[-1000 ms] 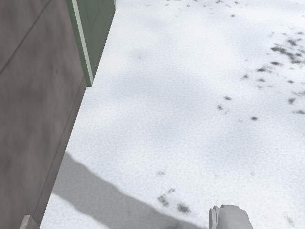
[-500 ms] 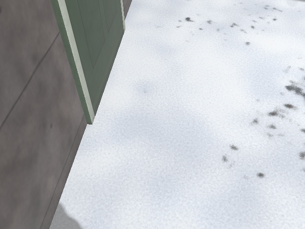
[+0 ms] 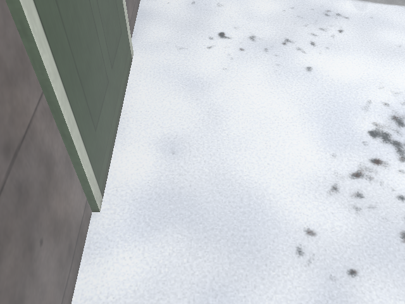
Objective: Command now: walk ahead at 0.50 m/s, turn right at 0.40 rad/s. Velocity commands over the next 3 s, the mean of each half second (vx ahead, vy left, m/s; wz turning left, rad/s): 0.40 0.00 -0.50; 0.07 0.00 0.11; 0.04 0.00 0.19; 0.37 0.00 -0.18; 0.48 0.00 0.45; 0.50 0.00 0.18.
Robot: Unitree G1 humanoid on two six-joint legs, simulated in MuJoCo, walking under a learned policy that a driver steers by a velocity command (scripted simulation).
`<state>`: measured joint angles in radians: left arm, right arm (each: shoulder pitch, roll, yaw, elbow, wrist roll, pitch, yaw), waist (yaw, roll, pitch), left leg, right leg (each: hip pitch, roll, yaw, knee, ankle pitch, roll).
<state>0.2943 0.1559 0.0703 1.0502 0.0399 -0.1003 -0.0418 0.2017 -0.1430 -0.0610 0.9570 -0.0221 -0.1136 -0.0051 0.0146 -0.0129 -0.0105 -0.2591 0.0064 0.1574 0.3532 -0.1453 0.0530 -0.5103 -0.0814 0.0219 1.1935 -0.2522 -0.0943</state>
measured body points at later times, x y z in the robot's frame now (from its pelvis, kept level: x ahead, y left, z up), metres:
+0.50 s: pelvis +0.20 -0.08 -0.03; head +0.25 -0.10 +0.42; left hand +0.45 +0.12 -0.13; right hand +0.21 -0.38 -0.16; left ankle +0.08 +0.10 -0.64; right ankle +0.29 -0.18 -0.74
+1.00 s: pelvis +0.27 -0.10 -0.01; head +0.30 -0.10 +0.44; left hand +0.46 +0.12 -0.12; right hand +0.32 -0.38 -0.13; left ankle +0.26 +0.05 -0.70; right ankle +0.29 -0.18 -0.74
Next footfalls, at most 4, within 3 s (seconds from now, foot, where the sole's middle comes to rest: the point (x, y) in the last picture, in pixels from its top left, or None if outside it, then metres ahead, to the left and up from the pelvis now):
0.42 right None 0.33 -0.19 -0.78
1.10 left None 0.30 0.03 -0.78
1.64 right None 0.32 -0.21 -0.78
2.10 left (240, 231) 0.76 -0.10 -0.78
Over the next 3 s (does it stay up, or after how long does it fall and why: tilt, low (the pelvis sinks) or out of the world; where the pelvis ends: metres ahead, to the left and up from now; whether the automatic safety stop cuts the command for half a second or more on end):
stays up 1.04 -0.18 -0.01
